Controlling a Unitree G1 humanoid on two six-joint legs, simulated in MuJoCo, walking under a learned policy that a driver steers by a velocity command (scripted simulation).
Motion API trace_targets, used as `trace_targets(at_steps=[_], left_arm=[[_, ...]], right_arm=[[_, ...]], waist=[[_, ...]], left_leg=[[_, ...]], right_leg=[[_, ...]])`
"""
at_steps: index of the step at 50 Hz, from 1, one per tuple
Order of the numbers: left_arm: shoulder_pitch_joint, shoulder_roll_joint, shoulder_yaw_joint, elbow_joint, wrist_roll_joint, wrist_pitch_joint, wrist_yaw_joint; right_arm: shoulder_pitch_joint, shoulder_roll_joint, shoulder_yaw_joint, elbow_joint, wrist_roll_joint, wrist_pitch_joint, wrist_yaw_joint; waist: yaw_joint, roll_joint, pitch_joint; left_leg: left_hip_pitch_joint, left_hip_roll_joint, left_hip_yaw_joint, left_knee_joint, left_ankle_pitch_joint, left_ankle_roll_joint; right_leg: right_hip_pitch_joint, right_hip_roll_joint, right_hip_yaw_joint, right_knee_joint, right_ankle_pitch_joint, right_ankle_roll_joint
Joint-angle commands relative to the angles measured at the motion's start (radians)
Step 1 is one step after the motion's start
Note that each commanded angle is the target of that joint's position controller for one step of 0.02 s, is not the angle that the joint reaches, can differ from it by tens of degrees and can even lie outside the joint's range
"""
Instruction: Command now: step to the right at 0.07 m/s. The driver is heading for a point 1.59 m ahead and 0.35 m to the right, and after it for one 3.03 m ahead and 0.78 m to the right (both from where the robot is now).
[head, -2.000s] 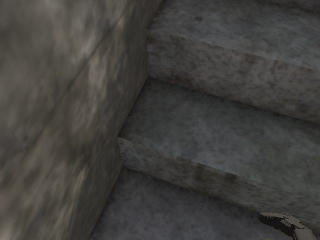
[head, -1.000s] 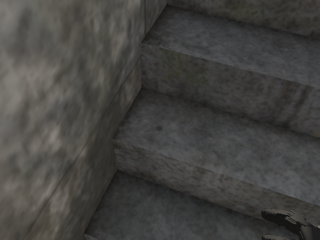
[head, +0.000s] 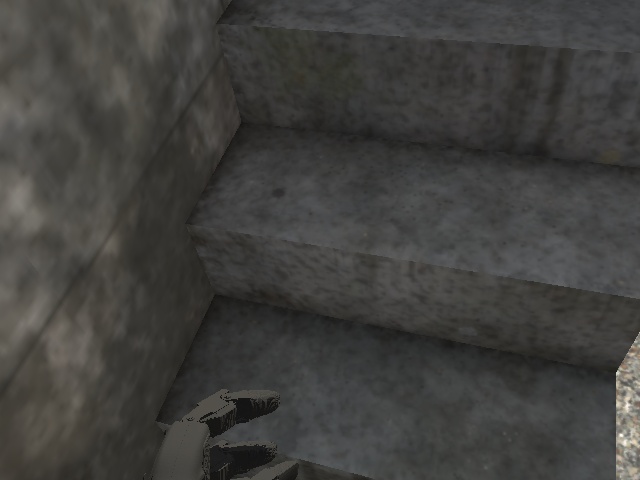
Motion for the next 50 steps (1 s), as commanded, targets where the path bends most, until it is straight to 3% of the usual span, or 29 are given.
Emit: trace_targets(at_steps=[1,3,4,6,7,8,10,11,12,13,14,15,16,17,18,19,20,21,22,23,24,26,27,28,30,32,34,49,50], left_arm=[[-0.080,0.099,0.009,-0.113,0.004,-0.022,0.031],[-0.112,0.063,-0.012,-0.132,-0.038,-0.033,0.046],[-0.126,0.066,-0.010,-0.132,-0.041,-0.040,0.045],[-0.129,0.100,0.002,-0.147,-0.062,-0.058,0.056],[-0.037,0.214,0.042,-0.078,0.144,-0.055,0.105],[0.038,0.224,0.067,-0.079,0.140,-0.052,0.123],[0.113,0.203,0.082,-0.043,0.110,-0.042,0.126],[0.138,0.191,0.090,-0.026,0.099,-0.030,0.129],[0.125,0.162,0.092,-0.028,0.082,-0.021,0.126],[-0.016,0.053,0.016,-0.059,-0.084,-0.042,0.104],[-0.068,-0.092,-0.026,-0.047,-0.088,-0.052,0.073],[-0.103,-0.121,-0.045,-0.052,-0.100,-0.044,0.062],[-0.076,-0.096,-0.050,-0.050,-0.100,-0.049,0.056],[-0.010,-0.027,-0.039,-0.007,-0.121,-0.060,0.054],[0.023,0.078,0.002,-0.051,-0.114,-0.057,0.038],[0.113,0.141,0.059,0.013,0.115,-0.040,0.057],[0.126,0.191,0.088,0.087,0.108,-0.031,0.056],[0.073,0.176,0.092,0.071,0.086,-0.022,0.045],[0.049,0.170,0.098,0.084,0.075,-0.018,0.030],[0.047,0.154,0.101,0.110,0.069,-0.009,0.029],[0.074,0.134,0.101,0.138,0.045,-0.009,0.027],[0.073,0.098,0.099,0.156,0.040,-0.020,0.013],[-0.087,0.024,0.048,0.147,-0.126,-0.034,0.003],[-0.067,-0.012,0.031,0.140,-0.159,-0.051,-0.002],[0.020,0.030,0.031,0.185,-0.120,-0.065,-0.002],[0.087,0.067,0.038,0.224,-0.084,-0.064,0.017],[0.136,0.106,0.047,0.258,-0.071,-0.057,0.038],[0.137,0.105,0.028,0.368,-0.090,-0.064,0.050],[0.229,0.147,0.076,0.352,0.123,-0.029,0.039]], right_arm=[[-0.137,0.030,0.027,-0.251,0.002,-0.018,0.019],[-0.024,-0.005,0.014,-0.229,-0.008,0.000,0.048],[0.021,-0.023,0.007,-0.215,0.004,0.012,0.061],[0.079,-0.051,-0.003,-0.211,-0.017,0.039,0.064],[0.190,-0.012,-0.009,-0.084,-0.022,-0.002,0.029],[0.162,-0.031,-0.005,-0.068,-0.035,-0.021,0.029],[0.124,-0.048,-0.008,-0.033,-0.041,-0.034,0.043],[0.145,-0.035,-0.006,0.002,-0.032,-0.039,0.053],[0.200,-0.023,-0.006,0.051,-0.042,-0.050,0.059],[0.109,-0.007,0.012,-0.013,-0.096,-0.019,0.111],[0.118,0.118,0.065,0.020,-0.086,-0.048,0.125],[-0.013,0.131,0.098,-0.045,-0.086,-0.047,0.111],[-0.017,0.096,0.102,-0.072,-0.059,-0.046,0.096],[0.105,0.035,0.069,-0.070,0.015,-0.060,0.081],[0.050,0.029,0.059,-0.104,0.050,-0.077,0.064],[-0.042,-0.004,0.025,-0.059,-0.041,-0.174,0.008],[-0.049,0.060,0.048,-0.040,-0.054,-0.202,0.015],[0.018,0.047,0.038,-0.013,-0.048,-0.217,0.006],[0.073,0.034,0.032,0.022,-0.045,-0.219,0.001],[0.146,0.033,0.028,0.065,-0.034,-0.215,0.007],[0.208,0.025,0.020,0.104,-0.040,-0.204,0.013],[0.296,0.024,0.007,0.168,-0.048,-0.197,0.016],[0.366,0.124,0.049,0.139,-0.009,-0.112,0.062],[0.352,0.151,0.058,0.121,-0.009,-0.085,0.071],[0.288,0.108,0.039,0.100,-0.022,-0.084,0.080],[0.258,0.132,0.045,0.107,-0.018,-0.116,0.096],[0.257,0.160,0.050,0.127,-0.019,-0.127,0.103],[0.336,0.176,0.042,0.224,-0.033,-0.109,0.090],[0.354,0.135,0.029,0.310,-0.032,-0.191,0.049]], waist=[[0.037,-0.453,-0.191],[-0.033,-0.384,-0.184],[-0.057,-0.351,-0.146],[-0.098,-0.338,-0.119],[-0.122,-0.295,-0.149],[-0.071,-0.319,-0.178],[-0.064,-0.317,-0.153],[-0.075,-0.289,-0.145],[-0.111,-0.221,-0.159],[-0.089,-0.013,0.111],[-0.098,0.038,-0.014],[-0.047,0.044,-0.061],[-0.011,0.002,-0.114],[-0.026,0.006,-0.136],[0.036,0.052,-0.134],[0.036,0.034,-0.059],[0.018,-0.166,0.004],[-0.029,-0.097,0.026],[-0.060,-0.116,0.046],[-0.103,-0.095,0.025],[-0.126,-0.061,-0.009],[-0.157,-0.017,-0.043],[-0.176,-0.049,-0.024],[-0.163,0.003,-0.026],[-0.107,-0.022,-0.056],[-0.070,-0.037,-0.047],[-0.057,-0.011,-0.042],[-0.089,-0.043,0.051],[-0.053,0.029,0.064]], left_leg=[[-0.124,-0.166,-0.009,0.469,0.033,-0.069],[-0.055,-0.197,0.073,0.531,0.089,-0.143],[-0.039,-0.203,0.103,0.478,0.103,-0.173],[0.002,-0.127,0.044,0.122,0.152,-0.133],[-0.066,-0.152,0.172,0.153,0.130,-0.047],[0.038,-0.071,0.104,-0.028,0.085,0.008],[0.194,0.002,0.068,-0.372,0.038,0.069],[0.278,0.025,0.081,-0.561,0.081,0.088],[0.386,0.030,0.113,-0.683,0.228,0.108],[0.313,0.065,0.065,-0.957,0.430,0.109],[0.355,0.047,0.096,-0.731,0.455,0.070],[0.290,0.102,0.097,-0.652,0.638,0.091],[0.314,0.122,0.121,-0.558,0.779,0.043],[0.429,0.157,0.021,-0.602,0.598,0.048],[0.356,0.277,-0.290,-0.701,0.085,0.114],[0.191,0.335,-0.371,-0.760,-0.067,0.149],[0.163,0.213,-0.282,-0.739,-0.044,0.095],[0.176,0.224,-0.305,-0.777,-0.034,0.075],[0.222,0.194,-0.261,-0.777,-0.009,0.065],[0.279,0.151,-0.199,-0.753,0.068,0.064],[0.341,0.133,-0.162,-0.749,0.127,0.054],[0.462,0.148,-0.155,-0.733,0.265,0.055],[0.474,0.127,-0.089,-0.791,0.136,0.054],[0.440,0.136,-0.122,-0.798,0.058,0.044],[0.415,0.144,-0.095,-0.795,0.090,0.067],[0.328,0.159,-0.107,-0.842,0.047,0.077],[0.304,0.157,-0.090,-0.848,0.053,0.089],[0.322,0.182,-0.036,-0.899,0.066,0.083],[0.351,0.189,-0.076,-0.830,0.042,0.086]], right_leg=[[0.147,-0.134,0.324,-0.537,0.433,-0.149],[0.063,-0.133,0.302,-0.463,0.526,-0.164],[0.013,-0.124,0.295,-0.472,0.539,-0.186],[0.016,-0.146,0.389,-0.480,0.603,-0.223],[0.241,-0.088,0.378,-0.629,0.306,-0.323],[0.229,-0.122,0.473,-0.721,0.340,-0.332],[0.179,-0.114,0.476,-0.751,0.357,-0.329],[0.175,-0.089,0.417,-0.713,0.359,-0.316],[0.125,-0.039,0.322,-0.559,0.279,-0.290],[-0.236,0.024,0.222,-0.254,0.238,-0.190],[-0.335,0.176,0.063,0.230,0.153,-0.161],[-0.403,0.251,0.008,0.539,0.234,-0.076],[-0.475,0.260,0.070,0.683,0.228,-0.025],[-0.555,0.220,0.108,0.607,0.233,0.040],[-0.531,0.133,0.224,0.539,0.366,0.104],[-0.381,0.087,0.207,0.428,0.405,0.034],[-0.337,0.131,0.153,0.235,0.524,0.036],[-0.289,0.102,0.076,0.128,0.522,0.024],[-0.290,0.099,0.035,0.045,0.503,0.004],[-0.259,0.111,0.001,0.009,0.439,-0.029],[-0.242,0.121,-0.028,-0.014,0.387,-0.052],[-0.267,0.127,-0.045,-0.027,0.351,-0.075],[-0.359,0.184,0.004,0.020,0.474,-0.019],[-0.372,0.186,0.030,0.065,0.420,-0.007],[-0.377,0.193,0.022,0.153,0.438,0.024],[-0.318,0.201,0.044,0.153,0.484,0.046],[-0.293,0.212,0.060,0.155,0.507,0.052],[-0.319,0.206,0.026,0.123,0.465,0.042],[-0.313,0.136,-0.029,0.053,0.430,-0.051]])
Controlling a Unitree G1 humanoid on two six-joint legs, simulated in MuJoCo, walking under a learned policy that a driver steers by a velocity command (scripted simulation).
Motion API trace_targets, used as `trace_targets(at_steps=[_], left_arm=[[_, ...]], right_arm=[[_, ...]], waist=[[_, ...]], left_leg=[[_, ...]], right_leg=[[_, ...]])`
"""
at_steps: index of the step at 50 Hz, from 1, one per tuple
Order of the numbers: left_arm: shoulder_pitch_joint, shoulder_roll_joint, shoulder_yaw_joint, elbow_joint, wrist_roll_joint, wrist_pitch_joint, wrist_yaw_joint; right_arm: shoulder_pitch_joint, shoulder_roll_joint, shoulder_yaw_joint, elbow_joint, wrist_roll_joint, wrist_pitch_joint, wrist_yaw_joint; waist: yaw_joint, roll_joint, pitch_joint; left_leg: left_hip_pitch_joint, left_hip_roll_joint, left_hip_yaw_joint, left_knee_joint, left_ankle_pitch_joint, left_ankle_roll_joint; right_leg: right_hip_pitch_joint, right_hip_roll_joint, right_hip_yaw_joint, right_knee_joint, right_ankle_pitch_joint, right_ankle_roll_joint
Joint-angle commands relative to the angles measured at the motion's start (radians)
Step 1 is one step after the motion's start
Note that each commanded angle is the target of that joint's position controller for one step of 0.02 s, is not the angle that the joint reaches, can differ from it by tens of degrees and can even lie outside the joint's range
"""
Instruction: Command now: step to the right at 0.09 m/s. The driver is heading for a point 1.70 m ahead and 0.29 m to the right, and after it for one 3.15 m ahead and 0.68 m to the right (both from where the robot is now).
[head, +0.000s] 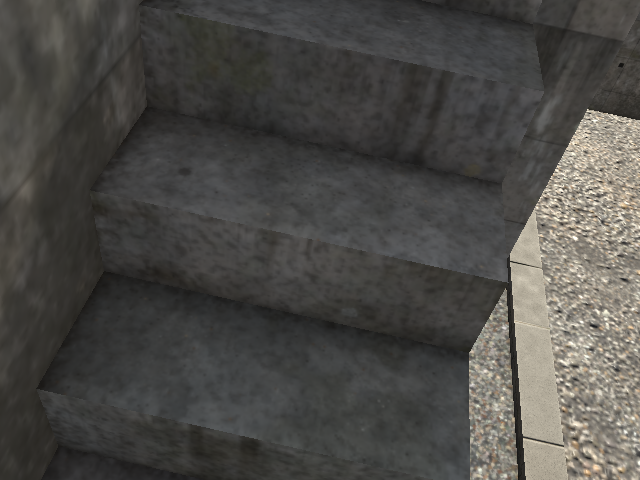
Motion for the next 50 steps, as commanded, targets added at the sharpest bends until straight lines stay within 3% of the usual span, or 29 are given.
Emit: trace_targets(at_steps=[1,2,3,4,5,7,8,9,10,17,27,28,31,32,33,35,37,38,39,40,41,43,44,45,46,47,48,49,50], left_arm=[[-0.050,-0.007,-0.014,-0.049,-0.024,-0.015,-0.006],[-0.015,0.013,0.026,-0.085,0.142,0.008,-0.015],[0.007,0.023,0.035,-0.066,0.141,0.009,-0.025],[-0.136,-0.073,-0.022,-0.078,-0.048,-0.017,-0.031],[-0.020,-0.022,0.019,-0.087,0.101,-0.006,-0.032],[-0.011,-0.028,0.029,-0.073,0.105,-0.006,-0.041],[-0.130,-0.111,-0.022,-0.083,-0.072,-0.032,-0.043],[-0.030,-0.038,0.022,-0.082,0.098,-0.021,-0.043],[0.003,-0.021,0.032,-0.058,0.111,-0.016,-0.042],[-0.073,-0.076,0.026,-0.047,0.087,0.001,-0.029],[-0.138,-0.080,0.023,-0.016,0.080,0.011,-0.021],[-0.241,-0.010,0.036,-0.051,0.073,0.016,-0.031],[-0.306,-0.064,0.022,-0.053,0.092,-0.005,-0.035],[-0.517,-0.144,-0.027,-0.115,-0.129,-0.059,-0.040],[-0.547,-0.181,-0.056,-0.139,-0.155,-0.084,-0.046],[-0.448,-0.163,-0.094,-0.139,-0.140,-0.055,-0.020],[-0.349,-0.142,-0.091,-0.113,-0.112,-0.025,0.010],[-0.244,-0.040,-0.026,-0.078,0.096,0.010,0.005],[-0.212,-0.016,0.001,-0.043,0.100,0.021,0.001],[-0.362,-0.168,-0.064,-0.133,-0.091,-0.008,0.007],[-0.378,-0.188,-0.078,-0.158,-0.133,-0.027,0.001],[-0.385,-0.149,-0.068,-0.160,-0.161,-0.034,-0.029],[-0.198,-0.046,-0.019,-0.049,0.044,0.018,-0.015],[-0.127,-0.020,-0.002,-0.027,0.077,0.038,-0.013],[-0.094,0.030,0.014,-0.045,0.051,0.047,-0.006],[-0.198,0.048,0.022,-0.101,-0.108,-0.004,-0.018],[0.105,0.050,0.029,-0.018,0.018,0.023,-0.005],[0.109,0.035,0.041,0.056,0.058,0.040,0.023],[0.117,0.024,0.038,0.055,0.084,0.037,0.050]], right_arm=[[0.182,-0.073,-0.019,0.030,0.012,-0.019,-0.002],[0.195,-0.132,-0.038,0.100,0.006,-0.082,-0.034],[0.183,-0.123,-0.034,0.111,0.014,-0.105,-0.045],[0.235,-0.035,-0.008,0.077,0.016,-0.019,-0.013],[0.203,-0.110,-0.033,0.114,-0.009,-0.078,-0.041],[0.237,-0.129,-0.041,0.154,-0.005,-0.103,-0.054],[0.264,-0.043,-0.007,0.112,0.025,-0.023,-0.011],[0.235,-0.109,-0.037,0.150,-0.014,-0.083,-0.045],[0.217,-0.110,-0.036,0.162,-0.008,-0.099,-0.053],[0.283,-0.100,-0.025,0.235,0.018,-0.105,-0.062],[0.339,-0.078,-0.007,0.272,0.012,-0.095,-0.094],[0.454,-0.154,-0.030,0.300,0.032,-0.110,-0.077],[0.412,-0.087,-0.016,0.331,0.014,-0.113,-0.061],[0.471,0.008,0.006,0.322,0.075,-0.022,-0.047],[0.460,0.019,0.014,0.295,0.061,0.006,-0.048],[0.325,-0.069,0.002,0.165,0.049,0.011,-0.089],[0.355,-0.065,0.013,0.177,0.061,0.015,-0.078],[0.343,-0.117,0.004,0.250,0.038,-0.069,-0.101],[0.388,-0.075,0.008,0.267,0.057,-0.094,-0.094],[0.430,-0.039,0.025,0.249,0.099,-0.002,-0.073],[0.446,-0.074,0.025,0.218,0.087,0.051,-0.079],[0.379,-0.153,0.012,0.139,0.066,0.096,-0.096],[0.323,-0.135,0.013,0.195,0.033,0.011,-0.108],[0.377,-0.141,0.013,0.232,0.050,-0.032,-0.109],[0.399,-0.192,0.000,0.247,0.052,-0.049,-0.112],[0.446,-0.270,-0.020,0.228,0.089,0.020,-0.205],[0.295,-0.275,-0.022,0.203,0.047,-0.037,-0.137],[0.194,-0.184,-0.027,0.157,0.015,-0.037,-0.085],[-0.008,-0.177,-0.040,0.100,-0.003,-0.035,-0.074]], waist=[[-0.021,0.069,0.110],[-0.016,0.160,0.146],[-0.009,0.105,0.117],[-0.040,0.077,0.111],[-0.036,0.200,0.113],[-0.046,0.156,0.087],[-0.041,0.081,0.071],[-0.052,0.234,0.097],[-0.026,0.172,0.078],[-0.036,0.153,0.111],[-0.054,0.192,0.099],[-0.132,0.345,0.023],[-0.099,0.197,0.172],[-0.111,0.071,0.205],[-0.101,0.097,0.210],[-0.019,0.084,0.135],[-0.007,0.050,0.136],[-0.017,0.273,0.161],[-0.051,0.171,0.129],[-0.024,0.052,0.083],[-0.023,0.101,0.058],[0.045,0.197,0.047],[0.028,0.398,0.048],[0.066,0.411,0.043],[0.121,0.405,0.006],[0.211,0.261,0.042],[0.252,0.316,-0.091],[0.258,0.007,-0.028],[0.286,0.036,-0.019]], left_leg=[[0.105,0.187,-0.186,-0.152,-0.136,-0.012],[0.132,0.208,-0.279,-0.093,-0.153,-0.027],[0.159,0.198,-0.259,-0.065,-0.097,-0.035],[0.180,0.178,-0.204,-0.131,-0.105,-0.038],[0.160,0.205,-0.298,-0.062,-0.119,-0.060],[0.204,0.202,-0.284,-0.051,-0.049,-0.082],[0.189,0.175,-0.221,-0.116,-0.088,-0.088],[0.174,0.214,-0.325,-0.056,-0.062,-0.096],[0.205,0.202,-0.283,-0.027,0.017,-0.098],[0.178,0.217,-0.333,-0.039,0.105,-0.132],[0.273,0.211,-0.321,0.015,0.339,-0.168],[0.372,0.232,-0.447,-0.161,-0.389,-0.100],[0.346,0.269,-0.461,-0.116,-0.262,-0.072],[0.402,0.216,-0.338,-0.091,0.048,-0.050],[0.344,0.227,-0.332,-0.069,0.132,-0.064],[0.226,0.274,-0.271,-0.221,0.197,-0.033],[0.165,0.249,-0.241,-0.254,0.338,-0.019],[0.238,0.268,-0.235,-0.199,0.454,-0.060],[0.326,0.237,-0.197,-0.144,0.619,-0.075],[0.289,0.208,-0.089,-0.163,0.832,-0.057],[0.200,0.185,-0.040,-0.177,1.085,-0.088],[0.022,0.209,0.030,-0.174,1.809,-0.126],[0.164,0.192,0.027,-0.093,1.772,-0.214],[0.165,0.238,0.012,-0.036,1.999,-0.237],[0.189,0.259,-0.012,0.077,2.034,-0.238],[0.074,0.268,-0.089,0.250,2.143,-0.180],[-0.006,0.245,-0.103,0.507,1.430,-0.162],[-0.391,0.080,-0.133,0.895,0.272,-0.208],[-0.434,0.015,-0.280,1.385,-0.215,-0.231]], right_leg=[[-0.178,-0.007,-0.038,-0.101,0.138,-0.015],[-0.213,-0.074,-0.106,-0.111,0.055,-0.096],[-0.199,-0.079,-0.115,-0.140,0.090,-0.109],[-0.246,-0.034,-0.073,-0.118,0.147,-0.048],[-0.209,-0.088,-0.099,-0.138,0.078,-0.110],[-0.207,-0.080,-0.115,-0.152,0.102,-0.123],[-0.213,-0.047,-0.077,-0.122,0.160,-0.071],[-0.210,-0.088,-0.093,-0.108,0.099,-0.120],[-0.212,-0.088,-0.091,-0.114,0.128,-0.122],[-0.204,-0.095,-0.075,-0.113,0.171,-0.114],[-0.303,-0.085,-0.087,-0.024,0.172,-0.096],[-0.463,-0.029,-0.190,0.192,0.080,-0.130],[-0.620,-0.087,-0.111,0.269,0.152,-0.127],[-0.768,-0.018,-0.063,0.294,0.186,-0.076],[-0.793,-0.019,-0.045,0.334,0.175,-0.056],[-0.619,-0.065,-0.074,0.299,0.078,-0.036],[-0.428,-0.079,-0.114,0.294,0.093,-0.016],[-0.495,-0.091,-0.147,0.369,0.032,-0.133],[-0.509,-0.078,-0.210,0.375,0.045,-0.153],[-0.341,-0.113,-0.208,0.246,0.094,-0.090],[-0.147,-0.079,-0.268,0.178,0.130,-0.079],[0.322,-0.009,-0.337,-0.092,0.138,-0.099],[0.238,0.095,-0.350,-0.214,-0.073,-0.201],[0.368,0.128,-0.375,-0.331,-0.095,-0.252],[0.498,0.167,-0.354,-0.540,-0.172,-0.282],[0.623,0.037,-0.111,-0.598,-0.223,-0.289],[0.764,0.032,0.030,-0.784,-0.104,-0.362],[0.810,-0.198,0.421,-0.911,0.129,-0.564],[0.565,-0.363,0.755,-1.212,0.202,-0.644]])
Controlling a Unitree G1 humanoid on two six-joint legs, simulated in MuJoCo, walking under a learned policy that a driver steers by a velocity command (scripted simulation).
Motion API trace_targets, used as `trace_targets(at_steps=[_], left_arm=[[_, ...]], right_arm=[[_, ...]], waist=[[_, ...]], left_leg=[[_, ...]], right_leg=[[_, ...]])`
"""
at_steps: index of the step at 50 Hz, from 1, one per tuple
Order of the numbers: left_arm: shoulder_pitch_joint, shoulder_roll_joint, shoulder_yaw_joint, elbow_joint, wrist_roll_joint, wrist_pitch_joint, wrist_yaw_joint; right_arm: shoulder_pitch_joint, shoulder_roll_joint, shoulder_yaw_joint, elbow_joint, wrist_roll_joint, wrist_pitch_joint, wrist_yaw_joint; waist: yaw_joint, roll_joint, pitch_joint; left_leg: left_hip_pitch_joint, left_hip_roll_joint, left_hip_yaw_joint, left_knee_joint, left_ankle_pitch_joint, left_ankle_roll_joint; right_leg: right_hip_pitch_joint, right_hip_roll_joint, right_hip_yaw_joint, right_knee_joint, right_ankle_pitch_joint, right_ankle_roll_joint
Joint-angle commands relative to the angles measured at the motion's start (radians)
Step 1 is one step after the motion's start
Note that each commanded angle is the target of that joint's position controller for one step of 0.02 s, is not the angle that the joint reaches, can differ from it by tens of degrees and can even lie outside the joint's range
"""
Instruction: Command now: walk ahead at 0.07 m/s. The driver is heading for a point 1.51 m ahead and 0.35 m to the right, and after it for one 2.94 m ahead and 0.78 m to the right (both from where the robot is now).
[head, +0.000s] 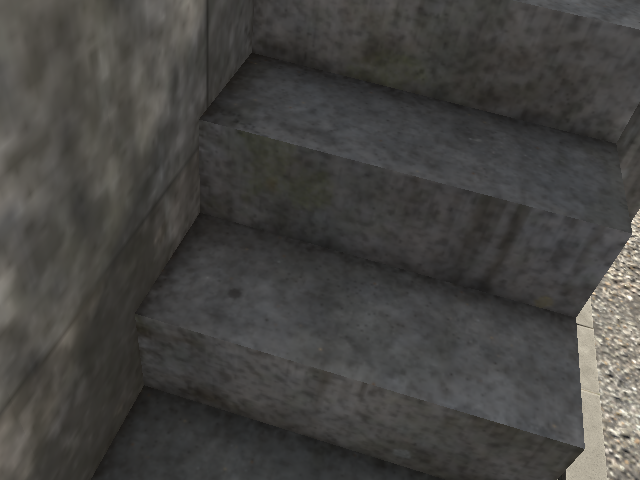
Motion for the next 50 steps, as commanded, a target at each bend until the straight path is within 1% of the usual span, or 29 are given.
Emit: trace_targets(at_steps=[1,3,4,8,10,11,12,13,14,15,17,19,22,26,29,30,32,34,35,36,38,39,42,43,44,46,47,48,50], left_arm=[[0.203,0.126,0.064,0.070,0.071,-0.026,0.052],[0.102,0.089,0.072,0.103,0.047,-0.056,0.054],[-0.067,-0.025,-0.018,0.015,0.049,-0.106,-0.029],[-0.220,0.052,-0.044,-0.102,0.000,-0.162,-0.045],[-0.028,0.246,0.018,-0.077,0.021,-0.113,-0.072],[0.217,0.156,0.008,0.060,0.038,-0.085,-0.107],[0.285,0.176,0.019,0.078,0.053,-0.051,-0.139],[0.154,0.154,0.051,0.075,0.031,-0.045,-0.033],[0.263,0.162,0.077,0.030,-0.020,-0.036,-0.029],[0.016,0.082,-0.006,-0.107,-0.048,-0.057,-0.066],[-0.149,0.160,0.011,-0.168,-0.046,-0.077,-0.075],[0.127,0.118,0.041,-0.032,0.038,-0.056,-0.053],[0.158,0.100,0.042,-0.089,0.080,-0.014,-0.046],[0.154,0.091,0.029,-0.157,0.050,-0.021,-0.034],[0.208,0.098,0.044,-0.140,0.022,-0.099,-0.040],[0.006,0.141,0.026,-0.193,-0.028,-0.103,-0.091],[0.242,0.209,0.032,-0.135,-0.053,-0.069,-0.140],[0.362,0.230,0.049,-0.074,0.005,-0.043,-0.100],[0.511,0.298,0.101,-0.036,0.066,-0.087,-0.018],[0.473,0.265,0.108,-0.031,0.074,-0.106,0.004],[0.423,0.202,0.102,-0.029,0.034,-0.129,0.003],[0.330,0.075,0.030,0.032,0.022,-0.122,-0.063],[0.398,0.132,0.038,0.089,-0.035,-0.113,-0.083],[0.331,0.330,0.112,-0.004,-0.032,-0.128,-0.012],[0.362,0.395,0.127,-0.002,-0.059,-0.150,0.024],[0.219,0.522,0.161,0.004,-0.102,-0.203,-0.009],[0.172,0.593,0.135,0.008,-0.047,-0.178,-0.023],[0.149,0.425,0.106,-0.064,0.008,-0.188,-0.083],[0.119,0.205,0.088,-0.165,0.070,-0.190,-0.126]], right_arm=[[-0.198,-0.122,-0.054,-0.163,-0.033,-0.010,0.030],[-0.226,-0.106,-0.048,-0.234,-0.044,-0.003,0.020],[-0.481,-0.148,-0.031,-0.214,-0.057,0.004,0.167],[-0.226,-0.152,-0.032,-0.122,-0.092,-0.028,0.255],[-0.328,-0.104,0.010,-0.138,-0.020,-0.033,0.336],[-0.368,-0.069,0.016,-0.102,-0.006,-0.051,0.353],[-0.382,-0.123,0.013,-0.125,-0.010,-0.076,0.338],[-0.113,-0.166,-0.017,-0.069,0.023,-0.029,0.124],[-0.191,-0.319,-0.036,-0.101,-0.033,-0.033,0.043],[-0.402,-0.365,-0.030,-0.175,0.007,0.001,-0.016],[-0.413,-0.412,-0.051,-0.219,0.025,0.009,-0.081],[-0.374,-0.248,-0.025,-0.170,0.007,-0.050,-0.051],[-0.417,-0.217,-0.036,-0.145,0.000,-0.091,-0.016],[-0.400,-0.291,-0.078,-0.140,-0.003,-0.089,-0.006],[-0.459,-0.249,-0.082,-0.176,-0.015,-0.023,0.010],[-0.449,-0.221,-0.062,-0.260,0.076,-0.029,-0.026],[-0.467,-0.183,-0.059,-0.313,0.017,-0.056,-0.029],[-0.741,-0.091,-0.015,-0.465,0.111,-0.074,-0.027],[-0.667,-0.130,-0.025,-0.397,-0.054,-0.056,0.014],[-0.656,-0.164,-0.035,-0.407,-0.080,-0.038,0.030],[-0.716,-0.169,-0.037,-0.444,-0.069,-0.012,0.042],[-0.961,-0.106,-0.006,-0.642,0.125,-0.046,0.034],[-0.980,-0.106,0.025,-0.717,0.102,-0.012,0.021],[-0.679,-0.150,0.024,-0.584,-0.048,0.027,0.034],[-0.518,-0.164,-0.002,-0.477,0.024,0.063,0.033],[-0.082,-0.217,-0.043,-0.360,-0.004,0.103,-0.024],[-0.255,-0.242,-0.048,-0.426,0.007,0.073,-0.036],[-0.299,-0.351,-0.064,-0.370,-0.111,0.060,-0.055],[-0.500,-0.301,-0.071,-0.292,-0.039,0.033,0.001]], waist=[[0.143,0.028,0.096],[0.005,-0.028,0.246],[0.067,0.033,0.047],[-0.202,0.037,-0.033],[-0.136,-0.054,0.054],[-0.041,-0.071,0.161],[-0.063,-0.093,0.123],[-0.142,-0.123,-0.031],[-0.023,0.230,-0.054],[0.019,0.190,0.088],[-0.042,0.116,-0.031],[-0.016,0.150,-0.042],[0.057,0.065,0.012],[0.020,0.146,0.009],[0.059,-0.083,0.094],[0.023,-0.143,0.139],[0.090,-0.511,-0.164],[0.204,-0.292,-0.036],[0.158,-0.036,0.023],[0.126,-0.107,0.096],[0.108,-0.134,0.132],[0.110,-0.326,0.217],[0.025,-0.105,0.143],[-0.107,0.048,-0.073],[-0.144,0.005,-0.215],[-0.402,-0.045,-0.390],[-0.424,-0.054,-0.408],[-0.257,0.355,-0.472],[-0.047,0.030,-0.015]], left_leg=[[-0.461,-0.005,-0.323,1.039,-0.434,-0.019],[-0.596,-0.013,-0.236,1.154,-0.487,0.045],[-0.796,-0.069,-0.360,1.178,-0.305,0.124],[-0.450,0.022,-0.144,0.672,-0.265,-0.023],[-0.235,-0.024,0.117,0.012,-0.526,-0.110],[-0.121,-0.074,0.166,0.190,-0.285,-0.078],[-0.112,-0.046,0.055,0.177,-0.001,-0.018],[-0.006,0.086,-0.098,-0.258,-0.007,0.070],[-0.067,0.261,-0.517,-0.372,-0.040,0.231],[-0.099,0.345,-0.835,-0.512,-0.230,0.154],[0.037,0.303,-0.714,-0.468,-0.362,0.169],[-0.123,0.245,-0.442,-0.437,-0.332,0.257],[-0.210,0.156,-0.231,-0.397,-0.323,0.232],[-0.173,0.234,-0.244,-0.472,-0.245,0.275],[-0.168,0.116,-0.043,-0.211,-0.101,0.203],[-0.230,0.112,-0.041,-0.044,0.284,0.173],[-0.845,-0.094,0.231,0.824,-0.694,0.073],[-1.240,-0.091,0.046,1.294,-0.735,0.064],[-1.165,-0.017,-0.050,1.146,-0.443,0.089],[-1.175,-0.031,0.051,1.226,-0.431,0.094],[-1.267,-0.080,0.088,1.464,-0.466,0.117],[-1.429,-0.091,0.115,1.545,-0.708,0.063],[-1.217,-0.046,0.180,1.079,-0.685,0.119],[-0.559,-0.077,0.301,0.705,-0.467,0.173],[-0.137,-0.236,0.375,0.703,-0.536,0.124],[0.165,-0.134,0.164,0.467,-0.536,0.142],[0.243,-0.055,-0.070,0.063,-0.586,0.168],[0.258,0.191,-0.793,-0.449,-0.468,0.198],[-0.258,0.195,-0.836,-0.411,-0.861,0.383]], right_leg=[[0.078,-0.445,0.961,-0.729,0.420,-0.349],[-0.071,-0.411,0.775,-0.739,0.023,-0.192],[0.063,-0.323,0.658,-0.669,0.013,-0.135],[-0.199,-0.195,0.166,-0.476,0.292,0.044],[-0.226,-0.132,0.106,-0.547,-0.207,0.097],[-0.334,-0.152,0.150,-0.563,-0.233,0.107],[-0.213,-0.197,0.222,-0.485,0.047,0.084],[0.007,-0.156,0.188,-0.289,0.191,0.049],[0.036,-0.115,0.195,-0.105,0.070,0.127],[-0.120,-0.130,0.182,-0.026,0.166,0.181],[-0.242,-0.135,0.251,0.265,0.211,0.207],[-0.106,-0.191,0.338,0.376,0.227,0.124],[-0.001,-0.174,0.330,0.212,0.146,0.070],[0.046,-0.222,0.317,-0.065,0.111,0.023],[0.329,-0.182,0.215,-0.944,0.319,0.015],[0.421,-0.109,0.164,-0.959,0.227,0.033],[1.027,-0.416,0.476,-0.582,1.952,-0.054],[0.974,-0.515,0.629,-0.690,1.494,-0.102],[0.909,-0.445,0.508,-0.786,1.103,-0.069],[0.855,-0.412,0.476,-0.795,1.090,-0.057],[0.796,-0.388,0.415,-0.846,1.210,-0.052],[0.740,-0.436,0.438,-0.908,1.187,-0.088],[0.546,-0.340,0.232,-1.028,1.094,0.002],[0.392,-0.268,0.105,-1.096,1.686,0.052],[0.231,-0.264,0.164,-1.042,2.189,-0.003],[0.331,-0.420,0.247,-0.555,2.562,0.019],[0.322,-0.245,0.271,-0.129,1.972,-0.004],[0.070,0.029,0.490,0.406,0.642,0.046],[-0.234,0.060,0.545,0.988,0.680,0.122]])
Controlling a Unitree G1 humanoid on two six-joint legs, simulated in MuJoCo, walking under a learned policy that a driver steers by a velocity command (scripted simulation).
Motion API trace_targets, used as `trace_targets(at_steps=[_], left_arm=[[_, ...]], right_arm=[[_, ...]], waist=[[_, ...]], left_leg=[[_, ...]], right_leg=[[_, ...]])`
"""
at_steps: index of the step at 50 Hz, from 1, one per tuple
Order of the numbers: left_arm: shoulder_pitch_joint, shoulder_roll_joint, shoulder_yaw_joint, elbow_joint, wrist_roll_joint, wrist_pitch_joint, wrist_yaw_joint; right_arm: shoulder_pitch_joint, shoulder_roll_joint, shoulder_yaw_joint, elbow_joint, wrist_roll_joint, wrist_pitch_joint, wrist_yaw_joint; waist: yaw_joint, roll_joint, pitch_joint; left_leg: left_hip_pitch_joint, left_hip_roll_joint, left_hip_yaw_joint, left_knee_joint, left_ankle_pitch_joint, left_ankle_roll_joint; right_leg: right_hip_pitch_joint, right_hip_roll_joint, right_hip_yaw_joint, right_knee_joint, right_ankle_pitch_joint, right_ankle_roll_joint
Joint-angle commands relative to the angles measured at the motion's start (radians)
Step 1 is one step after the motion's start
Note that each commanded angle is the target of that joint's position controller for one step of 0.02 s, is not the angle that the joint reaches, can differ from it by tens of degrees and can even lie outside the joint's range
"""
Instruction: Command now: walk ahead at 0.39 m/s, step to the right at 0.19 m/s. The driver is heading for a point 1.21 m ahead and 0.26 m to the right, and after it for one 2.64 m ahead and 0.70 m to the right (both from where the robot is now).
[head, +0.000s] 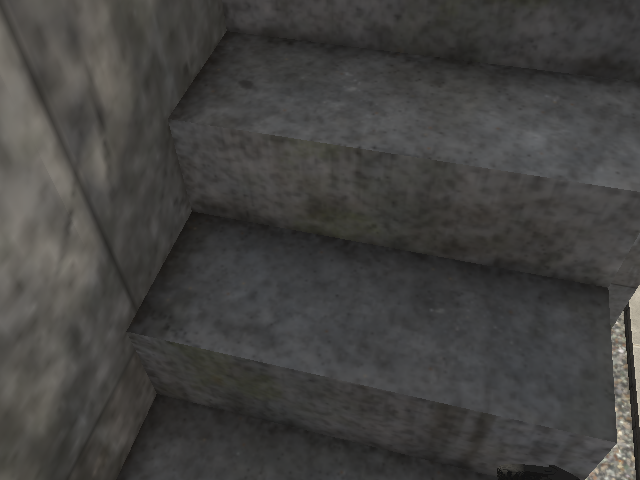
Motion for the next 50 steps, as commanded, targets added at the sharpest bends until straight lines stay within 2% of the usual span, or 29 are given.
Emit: trace_targets(at_steps=[1,6,9,11,12,13,15,16,18,21,23,24,27,28,29,30,31,32,35,36,39,42,44,45,46,47,48,49,50], left_arm=[[-0.258,0.007,-0.069,-0.361,0.069,-0.068,-0.030],[-0.323,-0.134,-0.125,-0.440,-0.033,0.003,0.076],[-0.372,-0.174,-0.121,-0.486,0.008,0.016,0.069],[-0.544,-0.135,-0.154,-0.603,-0.099,0.062,0.102],[-0.460,-0.142,-0.161,-0.578,-0.095,0.067,0.090],[-0.446,-0.102,-0.118,-0.527,-0.017,0.093,0.054],[-0.280,-0.100,-0.075,-0.469,0.026,0.093,0.030],[-0.403,-0.136,-0.096,-0.521,-0.098,0.035,0.007],[-0.029,0.001,-0.028,-0.396,0.024,0.064,0.008],[-0.088,0.165,0.049,-0.386,0.048,0.096,0.051],[-0.170,0.028,-0.005,-0.195,0.019,0.046,0.041],[-0.109,0.011,0.004,-0.211,0.059,0.026,0.038],[-0.189,-0.013,0.008,-0.199,0.051,0.000,0.033],[-0.200,-0.177,-0.068,-0.124,0.008,0.001,-0.004],[-0.174,-0.159,-0.069,-0.116,0.013,0.002,-0.004],[-0.166,-0.081,-0.057,-0.122,0.025,0.003,0.002],[-0.102,0.107,0.032,-0.136,0.072,-0.010,0.046],[-0.060,0.133,0.044,-0.115,0.073,-0.018,0.056],[-0.013,0.114,0.042,-0.108,0.056,-0.045,0.059],[-0.145,-0.067,-0.044,-0.088,0.026,-0.006,0.012],[-0.025,0.021,-0.018,-0.031,0.003,-0.002,0.002],[-0.091,0.135,0.013,-0.058,-0.064,0.002,-0.003],[0.016,0.284,0.037,0.012,-0.098,0.006,0.007],[-0.008,0.254,0.024,0.007,-0.056,0.005,0.008],[0.014,0.213,0.025,-0.071,-0.052,0.031,-0.016],[-0.021,0.084,0.035,-0.100,0.029,0.016,-0.021],[-0.060,-0.001,0.024,-0.147,0.037,0.012,-0.021],[-0.302,0.007,-0.011,-0.262,0.038,0.013,-0.022],[-0.238,-0.129,-0.013,-0.246,0.045,0.038,0.007]], right_arm=[[0.027,-0.047,-0.006,0.134,-0.018,-0.054,0.019],[0.184,-0.026,-0.008,0.280,0.024,-0.106,0.119],[0.157,-0.179,-0.064,0.300,0.016,-0.117,0.106],[0.231,-0.246,-0.071,0.231,0.107,-0.084,0.116],[0.207,-0.306,-0.097,0.205,0.126,-0.062,0.113],[0.244,-0.331,-0.117,0.215,0.052,-0.111,0.055],[0.412,-0.259,-0.104,0.283,0.048,-0.107,0.039],[0.548,-0.239,-0.082,0.273,0.123,-0.074,0.063],[0.450,-0.330,-0.114,0.222,0.048,-0.142,0.100],[0.131,-0.100,-0.098,0.047,-0.008,-0.132,0.135],[0.013,-0.016,-0.019,-0.082,0.021,-0.177,0.139],[0.118,-0.024,-0.046,-0.053,-0.032,-0.157,0.125],[0.237,-0.106,-0.061,-0.018,-0.015,-0.094,0.110],[0.187,-0.074,-0.031,-0.048,0.144,-0.113,0.113],[0.145,-0.067,-0.026,-0.066,0.164,-0.114,0.104],[0.118,-0.074,-0.023,-0.080,0.165,-0.107,0.087],[0.164,-0.109,-0.061,-0.031,0.025,-0.071,0.082],[0.178,-0.112,-0.073,-0.014,0.017,-0.053,0.084],[0.056,-0.121,-0.090,-0.071,0.013,-0.026,0.066],[-0.136,-0.064,-0.049,-0.187,0.216,-0.033,0.045],[-0.277,-0.040,-0.012,-0.306,0.182,-0.054,0.017],[-0.046,-0.043,0.023,-0.264,0.117,-0.029,0.048],[0.326,-0.143,-0.037,-0.146,0.152,-0.022,0.026],[0.390,-0.206,-0.069,-0.103,0.095,-0.034,0.002],[0.554,-0.514,-0.158,0.002,-0.007,-0.018,-0.040],[0.497,-0.419,-0.139,-0.018,-0.016,-0.021,-0.010],[0.327,-0.372,-0.118,-0.022,0.001,-0.036,-0.001],[0.186,-0.249,-0.066,0.000,0.041,-0.037,-0.025],[0.171,-0.229,-0.095,0.062,0.051,-0.065,-0.024]], waist=[[0.108,-0.099,0.057],[0.111,0.031,0.048],[0.184,0.081,0.195],[0.143,0.039,0.157],[0.178,0.099,0.132],[0.064,0.222,0.042],[0.057,0.268,0.007],[0.058,0.172,-0.130],[0.143,0.042,-0.516],[0.205,-0.153,-0.354],[0.140,0.020,0.055],[0.033,0.014,0.029],[-0.033,0.073,0.082],[-0.005,-0.060,0.159],[0.000,-0.058,0.177],[0.009,-0.039,0.144],[0.015,0.069,0.133],[0.035,0.024,0.104],[0.071,-0.054,0.147],[0.122,-0.237,0.116],[0.160,-0.135,0.138],[0.034,-0.075,-0.047],[-0.129,-0.192,-0.242],[-0.172,-0.110,-0.279],[-0.143,0.505,-0.445],[-0.118,0.472,-0.514],[-0.026,0.476,-0.388],[-0.009,0.162,-0.143],[0.044,0.256,-0.058]], left_leg=[[0.221,0.308,-0.926,-0.803,-0.023,0.048],[0.375,0.301,-0.435,-0.778,0.471,0.065],[0.143,0.253,-0.223,-0.887,0.316,-0.011],[0.023,0.318,-0.210,-1.123,0.364,0.038],[-0.036,0.276,-0.153,-1.240,0.452,0.054],[0.149,0.281,-0.127,-1.320,0.399,0.087],[0.519,0.357,-0.088,-1.102,1.083,0.087],[0.505,0.320,-0.091,-0.948,2.096,0.017],[0.463,0.286,-0.156,-0.504,1.396,0.037],[-0.121,-0.002,-0.473,0.820,0.475,-0.058],[-0.301,-0.003,-0.343,0.827,0.248,-0.076],[-0.334,0.050,-0.393,0.903,0.361,-0.064],[-0.250,0.085,-0.342,0.778,0.367,-0.134],[-0.316,0.004,-0.314,0.834,0.275,-0.153],[-0.377,0.003,-0.315,0.838,0.277,-0.160],[-0.415,0.008,-0.306,0.811,0.311,-0.176],[-0.418,0.039,-0.274,0.807,0.420,-0.137],[-0.438,0.022,-0.240,0.898,0.431,-0.139],[-0.606,0.061,-0.255,1.008,0.336,-0.131],[-0.732,0.011,-0.261,1.104,0.120,-0.177],[-0.897,0.116,-0.207,0.875,0.007,-0.158],[0.147,0.230,-0.019,-0.016,0.350,-0.124],[0.673,0.016,0.032,-0.067,-0.039,-0.150],[0.715,0.156,-0.398,-0.347,0.060,-0.141],[0.794,0.427,-1.084,-0.837,0.126,-0.091],[0.602,0.440,-1.224,-0.947,-0.378,-0.005],[0.458,0.397,-1.117,-0.905,-0.418,-0.008],[0.446,0.381,-0.953,-0.803,-0.109,-0.072],[0.213,0.346,-0.790,-0.643,-0.124,-0.033]], right_leg=[[-0.564,0.042,0.217,0.889,0.122,0.031],[-0.858,0.025,0.006,1.249,-0.024,0.044],[-0.802,-0.111,0.082,0.742,-0.242,-0.029],[-0.571,-0.143,-0.125,0.469,-0.188,0.062],[-0.285,-0.163,-0.206,0.248,-0.363,0.060],[-0.194,-0.140,-0.309,0.098,-0.708,-0.045],[-0.268,-0.126,-0.329,0.071,-0.717,-0.125],[-0.067,-0.097,-0.212,0.094,-0.593,-0.154],[0.380,-0.020,-0.163,-0.247,-0.651,-0.084],[0.163,-0.429,0.761,-0.930,-1.152,-0.188],[-0.082,-0.369,0.639,-0.863,-0.992,-0.156],[-0.063,-0.387,0.448,-0.865,-0.965,-0.122],[-0.111,-0.369,0.232,-0.961,-0.698,-0.110],[-0.196,-0.372,0.198,-0.954,-0.634,-0.136],[-0.181,-0.391,0.135,-0.972,-0.593,-0.138],[-0.113,-0.431,0.092,-0.994,-0.564,-0.131],[-0.021,-0.372,0.063,-1.010,-0.602,-0.150],[0.047,-0.403,0.066,-1.035,-0.570,-0.165],[0.202,-0.452,0.045,-1.124,-0.483,-0.185],[0.249,-0.506,0.041,-1.108,-0.479,-0.183],[0.389,-0.495,-0.026,-1.134,-0.536,-0.152],[-0.048,-0.293,-0.256,-1.292,-0.256,-0.082],[0.053,-0.344,-0.240,-1.011,0.882,-0.116],[-0.018,-0.327,-0.186,-0.656,0.933,-0.051],[-0.151,-0.035,-0.135,-0.181,0.094,-0.005],[-0.108,-0.005,0.105,0.291,-0.160,0.029],[-0.225,0.001,0.136,0.560,-0.100,0.055],[-0.519,-0.001,0.118,0.631,0.005,0.087],[-0.445,-0.020,0.085,0.622,0.096,0.051]])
